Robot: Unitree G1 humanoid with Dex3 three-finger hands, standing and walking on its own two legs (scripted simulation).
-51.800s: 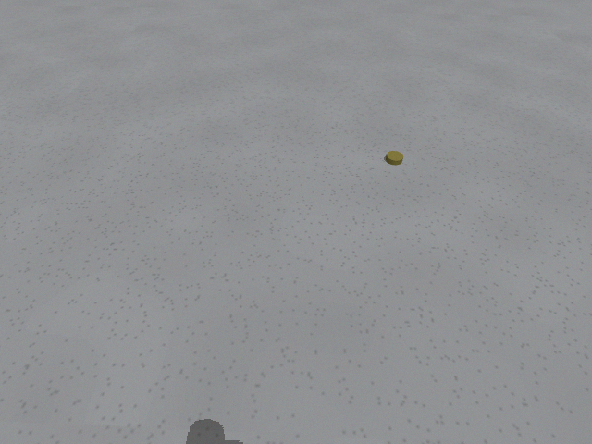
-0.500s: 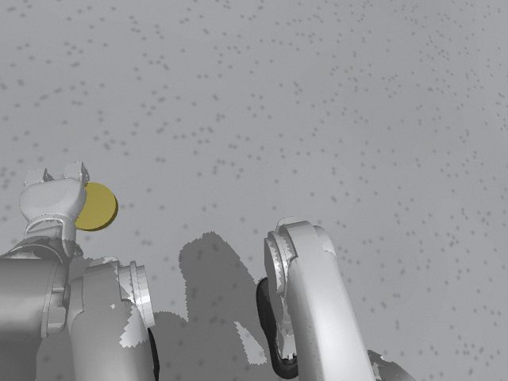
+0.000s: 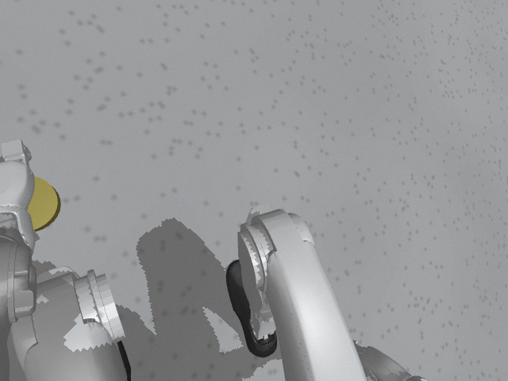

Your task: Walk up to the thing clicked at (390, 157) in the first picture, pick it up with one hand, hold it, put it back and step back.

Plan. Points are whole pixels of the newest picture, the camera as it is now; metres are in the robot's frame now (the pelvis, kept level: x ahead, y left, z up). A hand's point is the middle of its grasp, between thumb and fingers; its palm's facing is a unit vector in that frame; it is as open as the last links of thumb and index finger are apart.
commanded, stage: rest palm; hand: left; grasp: from above
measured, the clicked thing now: (26, 204) +0.43 +0.23 -0.30
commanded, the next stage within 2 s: close in 1.00 s
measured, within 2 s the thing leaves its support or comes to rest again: neither
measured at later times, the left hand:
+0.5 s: hand (10, 202) +0.42 +0.24 -0.26, palm faces -0.39 -0.11 -0.91, open 14.0 cm
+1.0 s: hand (13, 205) +0.42 +0.24 -0.27, palm faces -0.43 -0.10 -0.90, open 14.0 cm
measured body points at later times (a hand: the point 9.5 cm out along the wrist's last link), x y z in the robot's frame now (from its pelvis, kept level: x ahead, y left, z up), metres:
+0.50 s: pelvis -0.01 +0.01 +0.00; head +0.25 +0.13 +0.34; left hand +0.44 +0.25 -0.20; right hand +0.06 -0.25 -0.06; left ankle +0.06 +0.13 -0.28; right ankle +0.11 -0.15 -0.28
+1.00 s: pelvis -0.01 +0.01 +0.00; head +0.27 +0.13 +0.33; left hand +0.44 +0.25 -0.22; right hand +0.04 -0.24 -0.06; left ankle +0.06 +0.13 -0.28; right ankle +0.11 -0.15 -0.28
